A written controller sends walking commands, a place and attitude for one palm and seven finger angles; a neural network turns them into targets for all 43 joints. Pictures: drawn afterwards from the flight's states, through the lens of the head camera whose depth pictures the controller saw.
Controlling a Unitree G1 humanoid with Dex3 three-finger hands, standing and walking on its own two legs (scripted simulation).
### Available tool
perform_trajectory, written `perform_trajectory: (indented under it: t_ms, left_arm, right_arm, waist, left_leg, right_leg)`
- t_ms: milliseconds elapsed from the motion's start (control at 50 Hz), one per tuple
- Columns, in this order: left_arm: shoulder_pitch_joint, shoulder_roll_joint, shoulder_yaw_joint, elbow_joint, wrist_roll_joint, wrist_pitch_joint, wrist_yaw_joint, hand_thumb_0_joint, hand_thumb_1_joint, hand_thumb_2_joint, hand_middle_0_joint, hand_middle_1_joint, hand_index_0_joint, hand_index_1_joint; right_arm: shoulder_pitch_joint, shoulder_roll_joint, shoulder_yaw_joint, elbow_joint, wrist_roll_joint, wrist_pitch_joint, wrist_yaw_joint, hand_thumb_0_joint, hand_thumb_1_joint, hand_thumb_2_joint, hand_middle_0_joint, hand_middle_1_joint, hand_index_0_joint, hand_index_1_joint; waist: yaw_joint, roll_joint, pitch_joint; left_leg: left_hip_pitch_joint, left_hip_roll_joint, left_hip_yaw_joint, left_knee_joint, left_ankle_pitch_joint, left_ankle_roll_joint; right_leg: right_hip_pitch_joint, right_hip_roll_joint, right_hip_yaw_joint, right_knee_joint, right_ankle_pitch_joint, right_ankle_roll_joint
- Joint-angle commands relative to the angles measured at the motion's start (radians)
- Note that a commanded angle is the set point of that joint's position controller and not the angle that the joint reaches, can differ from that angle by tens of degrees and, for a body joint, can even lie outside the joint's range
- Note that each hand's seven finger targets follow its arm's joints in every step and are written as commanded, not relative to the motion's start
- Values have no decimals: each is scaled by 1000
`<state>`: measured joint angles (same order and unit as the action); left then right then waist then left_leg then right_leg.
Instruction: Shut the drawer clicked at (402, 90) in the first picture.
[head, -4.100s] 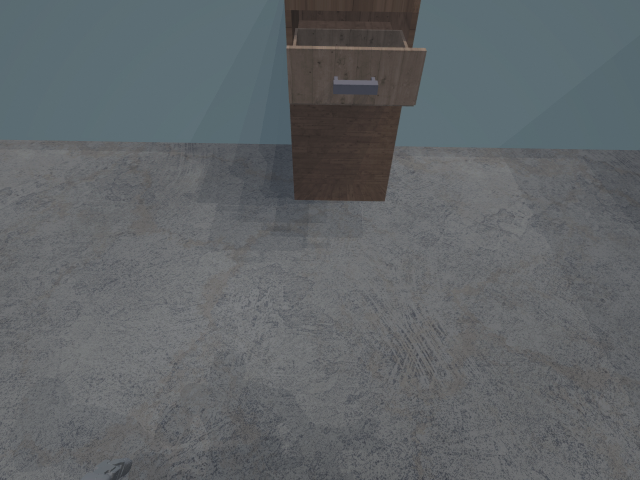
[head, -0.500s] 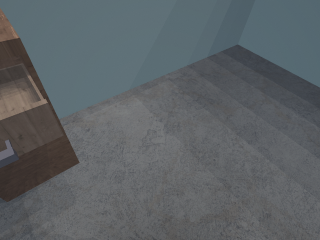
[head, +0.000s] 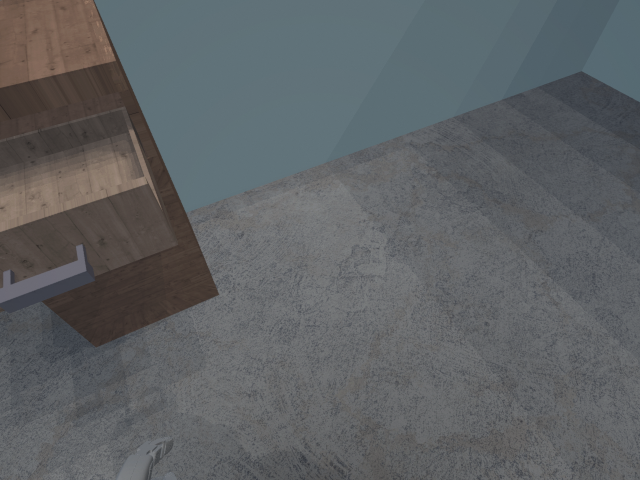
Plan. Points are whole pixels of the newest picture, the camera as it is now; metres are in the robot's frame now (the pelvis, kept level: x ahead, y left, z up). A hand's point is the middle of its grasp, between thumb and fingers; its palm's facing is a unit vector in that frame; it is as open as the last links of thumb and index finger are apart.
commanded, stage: turn to face it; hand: left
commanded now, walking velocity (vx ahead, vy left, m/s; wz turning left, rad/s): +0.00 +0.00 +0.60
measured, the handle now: (46, 273) +0.41 +0.44 -0.03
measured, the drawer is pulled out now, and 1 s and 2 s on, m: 0.29 0.29 0.29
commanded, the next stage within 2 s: take the last steps up to it in 0.60 s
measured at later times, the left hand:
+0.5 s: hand out of the picture -0.09 +0.19 -0.17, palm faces +0.37 -0.89 -0.27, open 7.4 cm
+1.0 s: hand out of the picture -0.03 +0.19 -0.16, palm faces +0.42 -0.88 -0.23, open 7.3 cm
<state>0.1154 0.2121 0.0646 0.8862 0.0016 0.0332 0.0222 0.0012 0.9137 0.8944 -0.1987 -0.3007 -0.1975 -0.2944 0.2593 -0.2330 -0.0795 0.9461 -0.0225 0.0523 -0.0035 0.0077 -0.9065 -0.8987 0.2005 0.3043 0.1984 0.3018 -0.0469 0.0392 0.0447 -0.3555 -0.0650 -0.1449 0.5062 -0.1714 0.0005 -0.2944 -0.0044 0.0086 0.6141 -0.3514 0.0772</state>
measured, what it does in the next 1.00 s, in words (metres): steps on the spot, turning left: right foot, then left foot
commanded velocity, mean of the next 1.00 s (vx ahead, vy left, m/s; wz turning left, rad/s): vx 0.10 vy -0.01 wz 0.30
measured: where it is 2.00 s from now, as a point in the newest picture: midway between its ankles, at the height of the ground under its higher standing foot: outside the picture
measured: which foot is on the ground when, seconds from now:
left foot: down 0.00-0.02, up 0.04-0.50, down 0.52-0.96, up 0.98-1.00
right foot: up 0.00-0.00, down 0.02-0.52, up 0.54-0.94, down 0.96-1.00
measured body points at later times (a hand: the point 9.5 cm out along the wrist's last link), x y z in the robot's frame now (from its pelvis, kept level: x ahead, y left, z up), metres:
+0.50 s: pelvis -0.02 +0.00 +0.00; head +0.02 +0.01 +0.44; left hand -0.11 +0.24 -0.15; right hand +0.19 -0.21 -0.14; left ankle -0.07 +0.10 -0.73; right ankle -0.01 -0.13 -0.73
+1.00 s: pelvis +0.00 -0.01 +0.00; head +0.00 -0.03 +0.45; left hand -0.05 +0.23 -0.14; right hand +0.09 -0.22 -0.17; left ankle -0.07 +0.10 -0.72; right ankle +0.03 -0.10 -0.74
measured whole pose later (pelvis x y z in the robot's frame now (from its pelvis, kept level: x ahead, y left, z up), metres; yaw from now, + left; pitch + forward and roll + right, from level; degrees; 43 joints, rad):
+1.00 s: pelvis +0.00 -0.01 +0.00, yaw +24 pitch -2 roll +1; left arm 0.25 0.16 0.03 0.98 0.03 -0.02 0.00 0.00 0.91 0.89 -0.20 -0.30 -0.20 -0.29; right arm 0.32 -0.20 -0.05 1.04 -0.02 0.03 -0.01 0.01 -0.91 -0.90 0.20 0.30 0.20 0.30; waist -0.01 0.04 0.01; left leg -0.26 -0.01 0.01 0.70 -0.45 0.02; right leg -0.22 -0.03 -0.09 0.56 -0.32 0.00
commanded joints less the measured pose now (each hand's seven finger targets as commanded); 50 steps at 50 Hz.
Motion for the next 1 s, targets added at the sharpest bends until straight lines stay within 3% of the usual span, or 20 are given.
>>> perform_trajectory:
  t_ms: [0, 20, 40, 80, 120, 220, 380, 440, 460, 480, 500, 520, 620, 700, 820, 900, 920, 940, 960, 980]
  left_arm:
    - [160, 281, 59, -53, 25, -31, 22, 0, 900, 900, -200, -300, -200, -300]
    - [115, 259, 46, -75, 15, -25, 23, 0, 900, 900, -200, -300, -200, -300]
    - [36, 196, 37, -91, 15, -34, 24, 0, 900, 900, -200, -300, -200, -300]
    - [-15, 158, 23, -100, 11, -37, 18, 0, 900, 900, -200, -300, -200, -300]
    - [28, 136, 16, -89, 12, -49, 14, 0, 900, 900, -200, -300, -200, -300]
    - [163, 168, 24, -52, 19, -46, 15, 0, 900, 900, -200, -300, -200, -300]
    - [237, 204, 37, -10, 31, -34, 12, 0, 900, 900, -200, -300, -200, -300]
    - [220, 209, 40, 8, 24, -31, 10, 0, 900, 900, -200, -300, -200, -300]
    - [212, 198, 37, 7, 15, -30, 7, 0, 900, 900, -200, -300, -200, -300]
    - [209, 145, 29, -20, 7, -26, 1, 0, 900, 900, -200, -300, -200, -300]
    - [162, 97, 3, -53, 11, -21, 2, 0, 900, 900, -200, -300, -200, -300]
    - [148, 131, 10, -46, 15, -9, 10, 0, 900, 900, -200, -300, -200, -300]
    - [175, 116, 14, 31, 12, 2, -4, 0, 900, 900, -200, -300, -200, -300]
    - [176, 97, 5, 42, 12, 4, -3, 0, 900, 900, -200, -300, -200, -300]
    - [98, 63, -8, 19, 24, -19, -24, 0, 900, 900, -200, -300, -200, -300]
    - [255, 57, -4, 88, 29, -49, -26, 0, 900, 900, -200, -300, -200, -300]
    - [323, 104, 7, 110, 37, -62, -19, 0, 900, 900, -200, -300, -200, -300]
    - [400, 190, 26, 124, 41, -66, -9, 0, 900, 900, -200, -300, -200, -300]
    - [423, 191, 19, 122, 23, -64, -3, 0, 900, 900, -200, -300, -200, -300]
    - [368, 169, 24, 115, 22, -72, 4, 0, 900, 900, -200, -300, -200, -300]
  right_arm:
    - [-43, -63, -38, -127, 11, -21, 0, 0, -900, -900, 200, 300, 200, 300]
    - [-58, -125, -49, -124, -5, -19, 3, 0, -900, -900, 200, 300, 200, 300]
    - [-43, -125, -49, -104, -8, -8, 12, 0, -900, -900, 200, 300, 200, 300]
    - [-13, -111, -46, -71, -4, 1, 24, 0, -900, -900, 200, 300, 200, 300]
    - [-13, -94, -38, -65, -3, 2, 30, 0, -900, -900, 200, 300, 200, 300]
    - [-125, -85, -24, -98, 0, 9, 31, 0, -900, -900, 200, 300, 200, 300]
    - [-206, -58, 8, -119, 12, -9, 29, 0, -900, -900, 200, 300, 200, 300]
    - [-133, -73, 10, -100, 12, -23, 21, 0, -900, -900, 200, 300, 200, 300]
    - [-72, -109, 0, -82, 8, -33, 19, 0, -900, -900, 200, 300, 200, 300]
    - [-11, -221, -25, -76, 2, -44, 12, 0, -900, -900, 200, 300, 200, 300]
    - [46, -292, -38, -64, 13, -39, 2, 0, -900, -900, 200, 300, 200, 300]
    - [48, -266, -28, -47, 9, -29, -1, 0, -900, -900, 200, 300, 200, 300]
    - [-112, -155, 7, -72, 10, -42, -18, 0, -900, -900, 200, 300, 200, 300]
    - [-69, -141, 10, -51, 10, -48, -17, 0, -900, -900, 200, 300, 200, 300]
    - [-5, -132, -2, -15, -6, -57, -12, 0, -900, -900, 200, 300, 200, 300]
    - [-13, -94, 6, 10, 0, -61, -11, 0, -900, -900, 200, 300, 200, 300]
    - [-1, -42, 14, 10, 8, -67, -10, 0, -900, -900, 200, 300, 200, 300]
    - [-29, 18, 28, -23, 14, -71, -5, 0, -900, -900, 200, 300, 200, 300]
    - [-89, -51, 14, -47, -4, -68, 3, 0, -900, -900, 200, 300, 200, 300]
    - [-79, -53, 5, -39, -6, -65, 11, 0, -900, -900, 200, 300, 200, 300]
  waist:
    - [95, -379, -79]
    - [79, -266, -53]
    - [33, -226, -5]
    - [-1, -201, 27]
    - [11, -201, 22]
    - [74, -207, 2]
    - [114, -277, -70]
    - [71, -260, -124]
    - [31, -188, -165]
    - [-4, 94, -217]
    - [-32, 249, -213]
    - [-23, 122, -196]
    - [52, 123, -49]
    - [51, 119, -43]
    - [19, 126, 34]
    - [98, 7, 21]
    - [126, -152, 7]
    - [162, -415, 36]
    - [169, -280, 85]
    - [134, -251, 100]
  left_leg:
    - [-358, -36, 73, 368, -405, -59]
    - [-281, 32, 34, 535, -394, -40]
    - [-262, 59, 22, 609, -306, -39]
    - [-243, 83, 78, 698, -217, -59]
    - [-252, 87, 117, 725, -169, -77]
    - [-246, 107, 159, 612, -215, -94]
    - [-63, 86, 239, 270, -284, -56]
    - [110, 67, 260, 17, -133, -34]
    - [268, 100, 236, -123, 31, -16]
    - [478, 334, -44, -152, 329, 70]
    - [502, 505, -213, -122, 824, 202]
    - [444, 505, -98, -88, 796, 240]
    - [260, 307, 50, -138, 625, 156]
    - [251, 291, 40, -175, 495, 160]
    - [152, 306, -98, -294, -231, 188]
    - [-49, 228, -56, -149, -411, 121]
    - [-176, 140, 32, 49, -416, 74]
    - [-346, 27, 183, 329, -438, 26]
    - [-360, 83, 118, 463, -404, 30]
    - [-369, 108, 107, 527, -323, 32]
  right_leg:
    - [308, -473, 430, -419, 25, -165]
    - [120, -489, 365, -411, 21, -204]
    - [47, -410, 266, -418, 27, -191]
    - [34, -319, 127, -360, 189, -167]
    - [96, -285, 16, -309, 359, -165]
    - [204, -326, -18, -270, 482, -190]
    - [255, -352, -62, -186, 670, -199]
    - [228, -327, -114, -80, 667, -146]
    - [149, -304, -155, 40, 597, -100]
    - [-103, -189, -201, 254, 183, -28]
    - [-274, -114, -127, 407, -312, 10]
    - [-247, -136, -53, 480, -296, -8]
    - [-211, -110, -40, 510, -65, 10]
    - [-171, -90, -49, 407, -31, 14]
    - [-102, -66, -73, 143, -76, -18]
    - [243, -31, -82, -167, 37, -36]
    - [365, -139, 59, -288, -106, -63]
    - [395, -381, 402, -466, -309, -156]
    - [262, -444, 478, -541, -426, -217]
    - [231, -427, 457, -558, -437, -229]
